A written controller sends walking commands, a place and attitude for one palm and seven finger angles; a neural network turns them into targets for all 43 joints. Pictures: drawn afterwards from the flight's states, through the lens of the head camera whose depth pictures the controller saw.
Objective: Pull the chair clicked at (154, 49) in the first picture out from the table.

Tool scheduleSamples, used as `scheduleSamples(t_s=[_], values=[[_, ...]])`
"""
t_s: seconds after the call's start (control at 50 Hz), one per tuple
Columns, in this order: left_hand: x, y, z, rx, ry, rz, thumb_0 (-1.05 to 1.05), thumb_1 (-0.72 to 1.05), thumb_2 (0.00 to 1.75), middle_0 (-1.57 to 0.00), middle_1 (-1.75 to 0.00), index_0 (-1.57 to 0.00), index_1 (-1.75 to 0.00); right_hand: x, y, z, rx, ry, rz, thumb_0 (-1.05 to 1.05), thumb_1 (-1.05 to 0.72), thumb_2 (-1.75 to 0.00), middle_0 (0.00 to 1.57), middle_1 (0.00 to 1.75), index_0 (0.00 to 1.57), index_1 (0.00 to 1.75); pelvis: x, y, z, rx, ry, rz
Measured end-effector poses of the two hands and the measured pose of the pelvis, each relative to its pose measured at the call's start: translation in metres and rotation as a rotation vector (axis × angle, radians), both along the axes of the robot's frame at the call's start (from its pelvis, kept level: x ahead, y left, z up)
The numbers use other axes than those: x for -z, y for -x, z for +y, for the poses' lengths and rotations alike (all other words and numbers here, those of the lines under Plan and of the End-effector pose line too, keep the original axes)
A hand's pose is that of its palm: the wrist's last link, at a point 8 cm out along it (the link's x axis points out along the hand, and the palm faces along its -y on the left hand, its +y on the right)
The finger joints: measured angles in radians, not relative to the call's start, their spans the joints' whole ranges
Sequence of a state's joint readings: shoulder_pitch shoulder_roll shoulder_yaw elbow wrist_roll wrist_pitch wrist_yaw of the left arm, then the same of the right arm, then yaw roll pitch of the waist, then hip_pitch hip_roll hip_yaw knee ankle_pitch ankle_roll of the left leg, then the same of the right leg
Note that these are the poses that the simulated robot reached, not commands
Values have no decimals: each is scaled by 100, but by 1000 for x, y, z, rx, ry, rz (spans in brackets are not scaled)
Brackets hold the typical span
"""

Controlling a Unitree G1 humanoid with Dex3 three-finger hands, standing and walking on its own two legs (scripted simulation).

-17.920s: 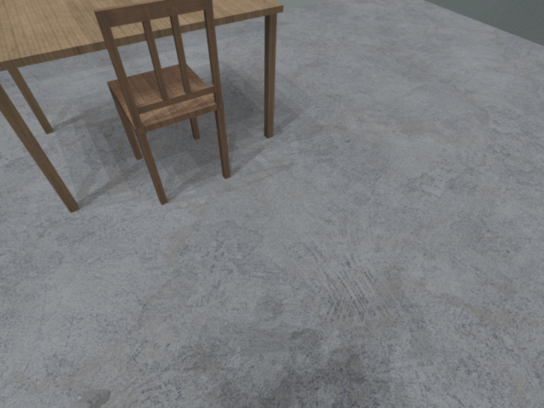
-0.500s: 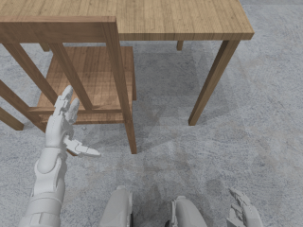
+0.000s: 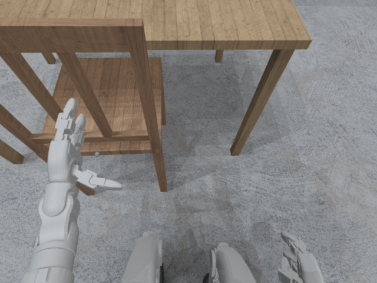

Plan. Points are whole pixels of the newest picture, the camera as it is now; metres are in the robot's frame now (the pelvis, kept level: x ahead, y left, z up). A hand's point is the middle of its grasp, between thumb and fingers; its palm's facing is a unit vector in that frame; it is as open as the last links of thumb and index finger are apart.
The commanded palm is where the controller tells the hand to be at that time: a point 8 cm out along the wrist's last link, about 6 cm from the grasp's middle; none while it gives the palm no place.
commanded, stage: aim the fingers beside a spindle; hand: left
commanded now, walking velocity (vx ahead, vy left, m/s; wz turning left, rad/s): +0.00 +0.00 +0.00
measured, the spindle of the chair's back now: (47, 102) +0.48 +0.34 +0.03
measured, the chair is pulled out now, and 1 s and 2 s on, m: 0.00 0.00 0.00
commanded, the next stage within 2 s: push the fingers through the gap in 1.90 s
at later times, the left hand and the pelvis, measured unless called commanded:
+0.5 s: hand (83, 154) +0.35 +0.22 +0.04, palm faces +0.14 -0.99 -0.06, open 16.9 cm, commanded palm +0.32 +0.26 +0.03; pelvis +0.00 +0.00 +0.00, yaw +0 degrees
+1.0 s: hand (90, 168) +0.33 +0.21 +0.03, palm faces +0.09 -1.00 -0.01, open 16.9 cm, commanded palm +0.31 +0.26 +0.03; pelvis +0.00 +0.00 +0.00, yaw +0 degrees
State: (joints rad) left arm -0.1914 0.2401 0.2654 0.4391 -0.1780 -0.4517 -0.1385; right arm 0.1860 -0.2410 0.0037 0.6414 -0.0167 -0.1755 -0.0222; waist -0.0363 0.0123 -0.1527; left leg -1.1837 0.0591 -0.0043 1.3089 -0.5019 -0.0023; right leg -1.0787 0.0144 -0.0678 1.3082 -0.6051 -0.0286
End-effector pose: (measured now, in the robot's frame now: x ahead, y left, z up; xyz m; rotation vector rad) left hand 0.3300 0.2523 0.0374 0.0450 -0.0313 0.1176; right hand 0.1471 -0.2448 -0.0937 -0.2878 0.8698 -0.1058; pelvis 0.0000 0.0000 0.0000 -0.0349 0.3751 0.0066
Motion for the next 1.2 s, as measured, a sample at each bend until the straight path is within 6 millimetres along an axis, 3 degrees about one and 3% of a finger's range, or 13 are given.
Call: scheduleSamples(t_s=[0.1, 0.2, 0.3, 0.4, 0.5, 0.6, 0.7, 0.86, 1.04, 1.2], values=[[-5, 4, 22, -36, -19, 28, -2, -50, 30, -7, -8, -6, -8, 2, 1, 2, -2, -20, 9, 1, -91, -89, 20, 30, 20, 30, -1, -1, -1, -4, 1, -2], [6, 12, 4, 51, 31, 82, -2, -50, 30, -6, -8, -5, -8, 2, 0, 2, -9, -17, 15, 1, -91, -89, 20, 30, 20, 30, -3, -2, 0, -17, 6, -5], [11, 6, -16, 67, 42, 51, -2, -50, 30, -6, -8, -6, -8, 1, -2, -1, -10, 4, 5, 1, -91, -89, 20, 30, 20, 30, -1, -1, -1, -11, 2, -2], [2, -4, 4, -23, -8, 1, -2, -50, 30, -7, -8, -6, -8, 1, -3, -3, 1, 3, -1, 1, -91, -89, 20, 30, 20, 30, 2, 0, -4, 0, -2, 2], [-7, 5, 23, -28, -18, 31, -2, -49, 30, -6, -8, -6, -8, 1, -2, -2, 7, -22, 8, 1, -91, -89, 20, 30, 20, 30, -2, -3, -4, -4, 0, -2], [5, 18, 9, 47, 41, 90, -2, -50, 30, -6, -8, -6, -8, 0, -1, -2, 0, -15, 12, 1, -91, -89, 20, 30, 20, 30, -4, -5, -2, -15, 3, -9], [14, 12, -4, 40, 48, 54, -2, -50, 30, -6, -8, -6, -8, -1, -3, -5, -9, 16, -2, 1, -91, -89, 20, 30, 20, 30, 0, 0, -2, -12, 5, -5], [-11, 4, 13, 3, -17, -12, -2, -50, 30, -6, -8, -6, -8, 0, -2, -1, 2, -12, -12, 1, -91, -89, 20, 30, 20, 30, 0, 1, -2, -3, 3, -5], [11, 29, 9, 16, 48, 87, -2, -50, 30, -6, -8, -6, -8, -3, 0, 3, -11, -13, -13, 1, -91, -89, 20, 30, 20, 30, -3, 0, 0, -10, 3, -16], [-10, 15, 9, 24, -8, -49, -2, -50, 30, -6, -8, -6, -8, -1, -3, 1, -25, 11, -27, 1, -91, -89, 20, 30, 20, 30, 3, 7, 0, -15, 13, -16]])
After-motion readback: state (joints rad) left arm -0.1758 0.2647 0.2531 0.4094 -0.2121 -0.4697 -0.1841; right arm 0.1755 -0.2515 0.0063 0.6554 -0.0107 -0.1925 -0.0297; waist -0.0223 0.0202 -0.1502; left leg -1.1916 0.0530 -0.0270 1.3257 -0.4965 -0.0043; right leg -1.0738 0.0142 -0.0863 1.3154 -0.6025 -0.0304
